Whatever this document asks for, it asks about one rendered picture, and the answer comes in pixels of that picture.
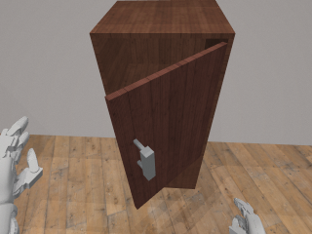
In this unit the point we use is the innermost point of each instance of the handle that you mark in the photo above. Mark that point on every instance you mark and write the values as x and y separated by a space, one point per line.
147 157

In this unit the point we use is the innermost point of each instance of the cupboard door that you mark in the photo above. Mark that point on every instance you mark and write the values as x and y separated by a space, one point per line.
169 111

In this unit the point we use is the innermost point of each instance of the right robot hand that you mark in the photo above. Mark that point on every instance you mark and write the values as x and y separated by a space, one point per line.
250 223

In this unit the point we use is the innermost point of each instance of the left robot hand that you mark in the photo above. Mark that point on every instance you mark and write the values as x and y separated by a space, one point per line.
12 143

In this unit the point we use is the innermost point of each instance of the robot left forearm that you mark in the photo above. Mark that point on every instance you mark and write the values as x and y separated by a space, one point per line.
8 222

